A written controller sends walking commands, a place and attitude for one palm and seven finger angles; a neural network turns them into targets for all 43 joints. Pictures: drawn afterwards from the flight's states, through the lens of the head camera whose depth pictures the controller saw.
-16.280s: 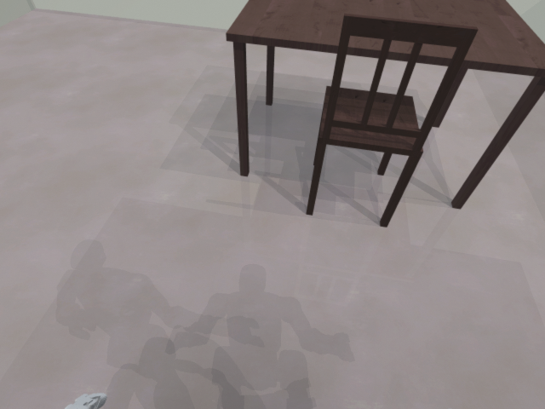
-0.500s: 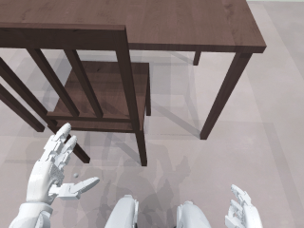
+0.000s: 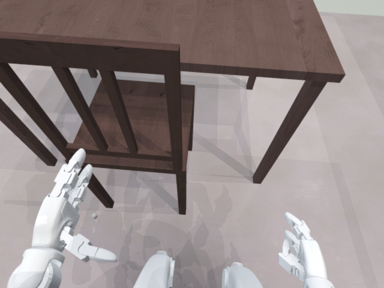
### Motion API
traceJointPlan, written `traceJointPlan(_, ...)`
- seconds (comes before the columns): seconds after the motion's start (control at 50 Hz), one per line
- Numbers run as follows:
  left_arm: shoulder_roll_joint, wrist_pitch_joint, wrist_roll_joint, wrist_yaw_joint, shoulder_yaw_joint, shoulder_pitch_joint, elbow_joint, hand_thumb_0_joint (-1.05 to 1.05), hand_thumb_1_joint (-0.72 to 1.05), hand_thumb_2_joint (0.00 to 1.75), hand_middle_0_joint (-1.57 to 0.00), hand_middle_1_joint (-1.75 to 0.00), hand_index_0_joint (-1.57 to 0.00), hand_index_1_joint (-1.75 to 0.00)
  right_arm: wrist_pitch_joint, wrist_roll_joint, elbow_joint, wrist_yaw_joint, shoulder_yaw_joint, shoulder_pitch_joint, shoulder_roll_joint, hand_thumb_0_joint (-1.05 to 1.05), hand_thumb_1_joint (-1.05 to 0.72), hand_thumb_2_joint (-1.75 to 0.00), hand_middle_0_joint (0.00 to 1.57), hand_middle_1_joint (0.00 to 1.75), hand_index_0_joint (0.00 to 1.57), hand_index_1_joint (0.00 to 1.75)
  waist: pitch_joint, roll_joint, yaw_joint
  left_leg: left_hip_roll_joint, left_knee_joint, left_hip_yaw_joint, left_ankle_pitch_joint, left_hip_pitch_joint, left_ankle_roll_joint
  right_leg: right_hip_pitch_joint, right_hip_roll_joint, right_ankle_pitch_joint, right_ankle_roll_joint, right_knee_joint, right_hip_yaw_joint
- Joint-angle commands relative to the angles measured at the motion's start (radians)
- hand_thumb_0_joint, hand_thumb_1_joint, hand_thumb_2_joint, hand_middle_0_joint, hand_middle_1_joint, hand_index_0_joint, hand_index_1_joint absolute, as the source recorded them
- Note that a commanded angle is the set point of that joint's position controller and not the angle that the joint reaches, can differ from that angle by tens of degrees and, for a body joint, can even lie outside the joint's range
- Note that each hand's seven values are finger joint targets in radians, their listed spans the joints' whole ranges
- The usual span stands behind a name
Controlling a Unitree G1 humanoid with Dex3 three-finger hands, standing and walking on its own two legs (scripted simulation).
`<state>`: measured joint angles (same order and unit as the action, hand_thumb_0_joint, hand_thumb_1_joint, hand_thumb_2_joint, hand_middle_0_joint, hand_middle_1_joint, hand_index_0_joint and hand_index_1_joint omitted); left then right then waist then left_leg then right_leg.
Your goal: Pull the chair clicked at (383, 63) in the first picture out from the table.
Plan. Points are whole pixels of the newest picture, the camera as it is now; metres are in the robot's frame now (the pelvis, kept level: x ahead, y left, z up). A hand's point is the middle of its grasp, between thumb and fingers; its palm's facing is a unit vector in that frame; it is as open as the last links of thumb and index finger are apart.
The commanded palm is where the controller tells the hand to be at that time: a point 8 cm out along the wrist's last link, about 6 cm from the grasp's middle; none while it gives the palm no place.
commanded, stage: raise the hand toward the chair's back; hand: left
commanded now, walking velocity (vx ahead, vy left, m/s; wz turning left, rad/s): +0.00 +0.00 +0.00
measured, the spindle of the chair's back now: (86, 115) +0.47 +0.30 +0.03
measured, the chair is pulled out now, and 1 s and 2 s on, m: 0.00 0.00 0.00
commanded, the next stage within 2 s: aim the fingers beside a spindle in 0.72 s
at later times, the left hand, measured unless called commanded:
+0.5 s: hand (95, 201) +0.26 +0.20 +0.06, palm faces +0.01 -1.00 -0.05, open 16.9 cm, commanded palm +0.23 +0.26 +0.07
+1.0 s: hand (96, 202) +0.25 +0.20 +0.05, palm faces +0.02 -1.00 -0.05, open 16.9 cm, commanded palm +0.24 +0.25 +0.06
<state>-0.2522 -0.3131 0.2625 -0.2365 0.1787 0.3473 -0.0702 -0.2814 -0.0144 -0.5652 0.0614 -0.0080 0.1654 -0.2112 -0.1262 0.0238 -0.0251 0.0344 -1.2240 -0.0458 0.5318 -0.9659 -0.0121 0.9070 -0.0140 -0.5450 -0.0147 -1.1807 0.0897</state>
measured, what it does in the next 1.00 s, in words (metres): stands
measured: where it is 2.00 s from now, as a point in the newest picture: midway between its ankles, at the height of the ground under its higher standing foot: outside the picture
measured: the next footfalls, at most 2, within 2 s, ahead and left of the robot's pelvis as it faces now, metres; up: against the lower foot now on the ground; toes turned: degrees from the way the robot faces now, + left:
none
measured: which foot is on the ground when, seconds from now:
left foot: down 0.00-1.00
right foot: down 0.00-1.00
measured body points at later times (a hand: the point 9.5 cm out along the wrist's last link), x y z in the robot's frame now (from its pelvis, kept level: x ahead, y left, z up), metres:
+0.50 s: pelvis +0.01 +0.00 +0.01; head +0.09 +0.01 +0.45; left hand +0.25 +0.26 +0.06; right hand +0.18 -0.25 -0.07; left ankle +0.03 +0.12 -0.64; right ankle +0.02 -0.12 -0.64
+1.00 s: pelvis +0.00 +0.00 +0.00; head +0.08 +0.00 +0.44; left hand +0.25 +0.26 +0.06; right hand +0.19 -0.24 -0.08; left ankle +0.03 +0.12 -0.64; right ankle +0.02 -0.12 -0.64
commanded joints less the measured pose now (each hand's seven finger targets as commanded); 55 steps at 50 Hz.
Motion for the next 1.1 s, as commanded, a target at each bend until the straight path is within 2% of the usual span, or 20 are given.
traceJointPlan(0.0, -0.141, -0.057, 0.024, -0.008, 0.102, -0.089, -0.199, 0.00, -0.50, 0.30, -0.06, -0.08, -0.06, -0.08, -0.047, -0.001, 0.130, 0.020, 0.059, -0.001, -0.156, 0.00, -0.90, -0.90, 0.20, 0.30, 0.20, 0.30, -0.238, 0.041, 0.023, -0.035, 0.193, -0.013, -0.214, 0.215, 0.022, -0.110, 0.047, 0.176, -0.005, 0.171, -0.030)
traceJointPlan(0.02, -0.137, -0.060, 0.026, -0.011, 0.097, -0.105, -0.218, 0.00, -0.50, 0.30, -0.06, -0.08, -0.06, -0.08, -0.049, -0.001, 0.131, 0.019, 0.058, -0.001, -0.155, 0.00, -0.90, -0.90, 0.20, 0.30, 0.20, 0.30, -0.249, 0.054, 0.022, -0.033, 0.194, -0.013, -0.225, 0.227, 0.020, -0.112, 0.043, 0.188, -0.005, 0.171, -0.031)
traceJointPlan(0.06, -0.135, -0.053, 0.035, -0.021, 0.106, -0.101, -0.191, 0.00, -0.50, 0.30, -0.06, -0.08, -0.06, -0.08, -0.048, -0.001, 0.126, 0.019, 0.057, 0.003, -0.156, 0.00, -0.90, -0.90, 0.20, 0.30, 0.20, 0.30, -0.252, 0.030, 0.022, -0.035, 0.190, -0.010, -0.248, 0.223, 0.019, -0.136, 0.044, 0.220, -0.005, 0.173, -0.032)
traceJointPlan(0.1, -0.163, -0.047, 0.033, -0.025, 0.134, -0.101, -0.183, 0.00, -0.50, 0.30, -0.06, -0.08, -0.06, -0.08, -0.046, -0.001, 0.125, 0.022, 0.060, 0.005, -0.159, 0.00, -0.90, -0.90, 0.20, 0.30, 0.20, 0.30, -0.278, 0.042, 0.013, -0.035, 0.187, -0.007, -0.283, 0.235, 0.019, -0.149, 0.045, 0.249, -0.006, 0.166, -0.034)
traceJointPlan(0.16, -0.143, -0.038, 0.045, -0.039, 0.119, -0.124, -0.157, 0.00, -0.50, 0.30, -0.06, -0.08, -0.06, -0.08, -0.045, -0.004, 0.120, 0.021, 0.056, 0.007, -0.160, 0.00, -0.90, -0.90, 0.20, 0.30, 0.20, 0.30, -0.243, 0.022, 0.025, -0.036, 0.196, -0.007, -0.262, 0.224, 0.018, -0.153, 0.043, 0.241, -0.003, 0.183, -0.035)
traceJointPlan(0.2, -0.175, -0.036, 0.042, -0.039, 0.144, -0.139, -0.163, 0.00, -0.50, 0.30, -0.06, -0.08, -0.06, -0.08, -0.047, -0.004, 0.119, 0.023, 0.056, 0.008, -0.166, 0.00, -0.90, -0.90, 0.20, 0.30, 0.20, 0.30, -0.263, 0.046, 0.017, -0.036, 0.196, -0.005, -0.279, 0.233, 0.018, -0.160, 0.044, 0.251, -0.005, 0.179, -0.037)
traceJointPlan(0.32, -0.143, -0.038, 0.058, -0.043, 0.134, -0.100, -0.134, 0.00, -0.50, 0.30, -0.06, -0.08, -0.06, -0.08, -0.048, -0.003, 0.118, 0.015, 0.062, 0.012, -0.163, 0.00, -0.90, -0.90, 0.20, 0.30, 0.20, 0.30, -0.265, 0.014, 0.016, -0.039, 0.197, 0.003, -0.303, 0.222, 0.016, -0.194, 0.041, 0.290, -0.001, 0.186, -0.043)
traceJointPlan(0.4, -0.168, -0.054, 0.047, -0.031, 0.145, -0.122, -0.140, 0.00, -0.50, 0.30, -0.06, -0.08, -0.06, -0.08, -0.049, -0.002, 0.117, 0.014, 0.063, 0.010, -0.167, 0.00, -0.90, -0.90, 0.20, 0.30, 0.20, 0.30, -0.243, 0.039, 0.015, -0.038, 0.200, 0.004, -0.272, 0.208, 0.017, -0.174, 0.043, 0.249, -0.004, 0.187, -0.046)
traceJointPlan(0.54, -0.160, -0.070, 0.044, -0.022, 0.138, -0.118, -0.152, 0.00, -0.50, 0.30, -0.06, -0.08, -0.06, -0.08, -0.050, -0.001, 0.119, 0.010, 0.063, 0.009, -0.163, 0.00, -0.90, -0.90, 0.20, 0.30, 0.20, 0.30, -0.260, 0.052, 0.017, -0.037, 0.198, 0.010, -0.270, 0.220, 0.017, -0.179, 0.041, 0.255, -0.003, 0.190, -0.053)
traceJointPlan(0.6, -0.159, -0.065, 0.046, -0.025, 0.141, -0.121, -0.126, 0.00, -0.50, 0.30, -0.06, -0.08, -0.06, -0.08, -0.048, -0.002, 0.118, 0.013, 0.061, 0.010, -0.165, 0.00, -0.90, -0.90, 0.20, 0.30, 0.20, 0.30, -0.246, 0.018, 0.019, -0.038, 0.198, 0.006, -0.245, 0.197, 0.019, -0.175, 0.045, 0.228, -0.003, 0.194, -0.053)
traceJointPlan(0.7, -0.169, -0.061, 0.048, -0.032, 0.147, -0.126, -0.136, 0.00, -0.50, 0.30, -0.06, -0.08, -0.06, -0.08, -0.052, -0.001, 0.121, 0.014, 0.059, 0.006, -0.164, 0.00, -0.90, -0.90, 0.20, 0.30, 0.20, 0.30, -0.264, 0.025, 0.017, -0.039, 0.195, 0.006, -0.245, 0.199, 0.020, -0.183, 0.044, 0.229, -0.002, 0.194, -0.057)
traceJointPlan(0.72, -0.152, -0.061, 0.048, -0.034, 0.128, -0.129, -0.144, 0.00, -0.50, 0.30, -0.06, -0.08, -0.06, -0.08, -0.052, -0.004, 0.124, 0.013, 0.057, 0.005, -0.161, 0.00, -0.90, -0.90, 0.20, 0.30, 0.20, 0.30, -0.255, 0.035, 0.019, -0.039, 0.199, 0.007, -0.243, 0.205, 0.019, -0.177, 0.042, 0.229, -0.002, 0.196, -0.054)
traceJointPlan(0.8, -0.159, -0.054, 0.051, -0.042, 0.139, -0.140, -0.117, 0.00, -0.50, 0.30, -0.06, -0.08, -0.06, -0.08, -0.053, -0.003, 0.116, 0.017, 0.057, 0.005, -0.162, 0.00, -0.90, -0.90, 0.20, 0.30, 0.20, 0.30, -0.241, 0.003, 0.027, -0.039, 0.188, 0.005, -0.229, 0.185, 0.021, -0.173, 0.044, 0.216, 0.000, 0.203, -0.062)
traceJointPlan(0.84, -0.138, -0.056, 0.050, -0.048, 0.111, -0.177, -0.103, 0.00, -0.50, 0.30, -0.06, -0.08, -0.06, -0.08, -0.055, -0.004, 0.116, 0.018, 0.052, 0.001, -0.162, 0.00, -0.90, -0.90, 0.20, 0.30, 0.20, 0.30, -0.212, 0.010, 0.037, -0.040, 0.184, 0.006, -0.195, 0.169, 0.020, -0.145, 0.040, 0.178, 0.003, 0.206, -0.066)
traceJointPlan(0.88, -0.167, -0.061, 0.050, -0.048, 0.139, -0.229, -0.068, 0.00, -0.50, 0.30, -0.06, -0.08, -0.06, -0.08, -0.058, -0.004, 0.105, 0.022, 0.051, 0.001, -0.168, 0.00, -0.90, -0.90, 0.20, 0.30, 0.20, 0.30, -0.199, 0.000, 0.040, -0.038, 0.174, 0.004, -0.162, 0.142, 0.019, -0.123, 0.039, 0.134, 0.002, 0.209, -0.076)
traceJointPlan(0.9, -0.179, -0.065, 0.049, -0.049, 0.151, -0.240, -0.072, 0.00, -0.50, 0.30, -0.06, -0.08, -0.06, -0.08, -0.059, -0.002, 0.106, 0.023, 0.050, 0.002, -0.171, 0.00, -0.90, -0.90, 0.20, 0.30, 0.20, 0.30, -0.212, 0.013, 0.032, -0.038, 0.172, 0.004, -0.162, 0.137, 0.020, -0.128, 0.040, 0.127, -0.001, 0.205, -0.078)
traceJointPlan(0.94, -0.156, -0.072, 0.044, -0.052, 0.120, -0.249, -0.093, 0.00, -0.50, 0.30, -0.06, -0.08, -0.06, -0.08, -0.065, -0.002, 0.114, 0.021, 0.050, 0.004, -0.167, 0.00, -0.90, -0.90, 0.20, 0.30, 0.20, 0.30, -0.254, 0.041, 0.028, -0.039, 0.176, 0.005, -0.191, 0.173, 0.020, -0.135, 0.038, 0.164, -0.003, 0.191, -0.071)
traceJointPlan(1.0, -0.176, -0.066, 0.043, -0.051, 0.144, -0.237, -0.072, 0.00, -0.50, 0.30, -0.06, -0.08, -0.06, -0.08, -0.065, -0.001, 0.111, 0.020, 0.054, 0.013, -0.171, 0.00, -0.90, -0.90, 0.20, 0.30, 0.20, 0.30, -0.291, 0.028, 0.020, -0.039, 0.166, 0.006, -0.221, 0.171, 0.021, -0.154, 0.041, 0.199, -0.003, 0.180, -0.071)
traceJointPlan(1.02, -0.162, -0.066, 0.041, -0.051, 0.123, -0.253, -0.080, 0.00, -0.50, 0.30, -0.06, -0.08, -0.06, -0.08, -0.065, 0.000, 0.113, 0.017, 0.052, 0.009, -0.168, 0.00, -0.90, -0.90, 0.20, 0.30, 0.20, 0.30, -0.282, 0.046, 0.024, -0.041, 0.169, 0.007, -0.217, 0.172, 0.020, -0.149, 0.036, 0.198, -0.002, 0.183, -0.073)
traceJointPlan(1.08, -0.164, -0.061, 0.037, -0.045, 0.130, -0.261, -0.065, 0.00, -0.50, 0.30, -0.06, -0.08, -0.06, -0.08, -0.062, 0.001, 0.110, 0.015, 0.053, 0.010, -0.171, 0.00, -0.90, -0.90, 0.20, 0.30, 0.20, 0.30, -0.284, 0.028, 0.024, -0.040, 0.167, 0.006, -0.218, 0.165, 0.019, -0.143, 0.038, 0.204, -0.002, 0.173, -0.067)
